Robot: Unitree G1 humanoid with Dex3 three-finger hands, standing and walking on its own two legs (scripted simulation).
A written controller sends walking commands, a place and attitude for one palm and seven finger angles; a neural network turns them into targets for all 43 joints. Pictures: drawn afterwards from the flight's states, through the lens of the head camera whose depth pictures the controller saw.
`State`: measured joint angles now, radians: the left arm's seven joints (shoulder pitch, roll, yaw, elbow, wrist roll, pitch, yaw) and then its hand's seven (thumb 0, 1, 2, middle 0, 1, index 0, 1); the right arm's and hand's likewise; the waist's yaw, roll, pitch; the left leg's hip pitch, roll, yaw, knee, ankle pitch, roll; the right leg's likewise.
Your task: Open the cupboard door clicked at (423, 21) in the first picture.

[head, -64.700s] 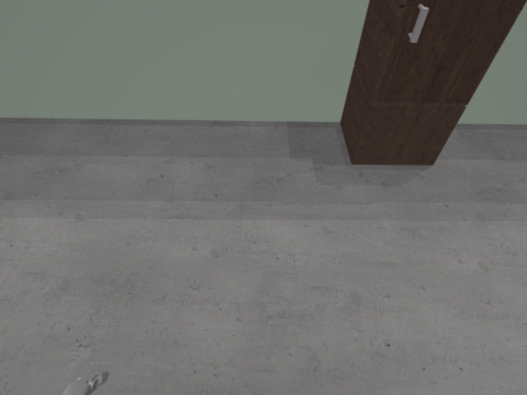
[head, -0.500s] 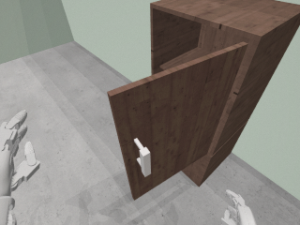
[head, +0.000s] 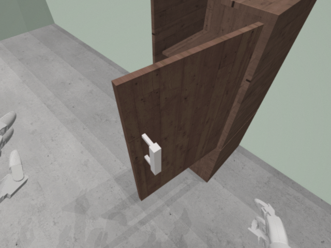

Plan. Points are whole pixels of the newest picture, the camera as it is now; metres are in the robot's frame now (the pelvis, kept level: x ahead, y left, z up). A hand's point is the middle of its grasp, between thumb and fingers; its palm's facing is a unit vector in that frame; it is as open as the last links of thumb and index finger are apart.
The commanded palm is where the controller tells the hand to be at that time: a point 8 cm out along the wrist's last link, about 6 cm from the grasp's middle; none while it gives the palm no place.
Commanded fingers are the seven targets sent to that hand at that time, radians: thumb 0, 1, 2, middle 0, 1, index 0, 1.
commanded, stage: step back with the hand held close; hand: left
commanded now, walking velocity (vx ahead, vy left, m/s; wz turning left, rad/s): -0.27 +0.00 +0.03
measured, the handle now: (151, 154) +0.35 +0.06 +0.01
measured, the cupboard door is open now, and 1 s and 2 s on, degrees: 80 80 80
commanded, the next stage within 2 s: stop stepping back and stand still in 0.86 s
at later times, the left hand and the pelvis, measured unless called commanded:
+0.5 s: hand out of the picture +0.12 +0.27 +0.16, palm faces +0.47 -0.74 -0.48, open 7.4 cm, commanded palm +0.04 +0.31 +0.18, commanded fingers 0.00 0.90 0.90 -0.20 -0.30 -0.20 -0.30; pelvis -0.08 +0.00 -0.02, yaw +3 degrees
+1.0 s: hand out of the picture +0.01 +0.28 +0.16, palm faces +0.50 -0.71 -0.50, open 7.4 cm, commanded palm -0.06 +0.30 +0.18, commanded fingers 0.00 0.90 0.90 -0.20 -0.30 -0.20 -0.30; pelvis -0.16 -0.01 -0.02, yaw +6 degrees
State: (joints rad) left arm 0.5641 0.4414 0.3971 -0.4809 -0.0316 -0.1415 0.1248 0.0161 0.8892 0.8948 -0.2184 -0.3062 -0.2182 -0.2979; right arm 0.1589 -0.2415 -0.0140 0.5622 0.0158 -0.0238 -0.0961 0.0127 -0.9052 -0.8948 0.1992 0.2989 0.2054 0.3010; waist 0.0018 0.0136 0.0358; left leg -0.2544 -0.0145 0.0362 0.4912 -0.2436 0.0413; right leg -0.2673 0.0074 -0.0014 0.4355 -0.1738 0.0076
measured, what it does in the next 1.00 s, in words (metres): walks backwards: left foot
